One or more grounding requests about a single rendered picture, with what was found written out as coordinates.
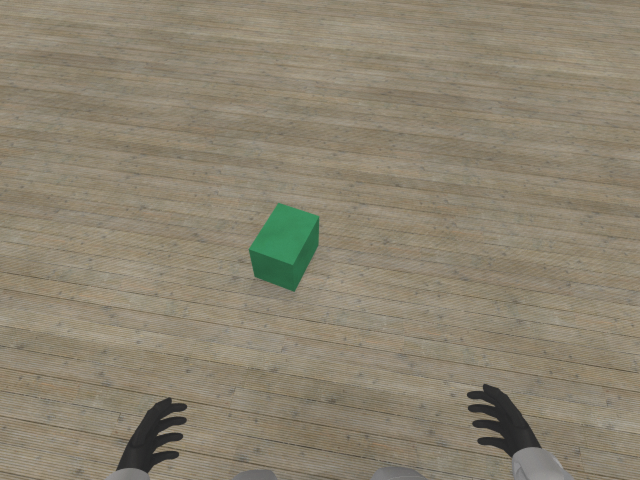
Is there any right robot forearm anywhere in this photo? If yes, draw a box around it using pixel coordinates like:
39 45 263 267
512 447 575 480

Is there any robot right hand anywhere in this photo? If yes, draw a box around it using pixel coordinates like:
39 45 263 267
467 384 542 458

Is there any robot left hand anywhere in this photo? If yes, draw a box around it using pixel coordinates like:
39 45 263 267
116 397 187 474

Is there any carton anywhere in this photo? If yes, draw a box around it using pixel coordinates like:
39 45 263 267
249 203 319 292

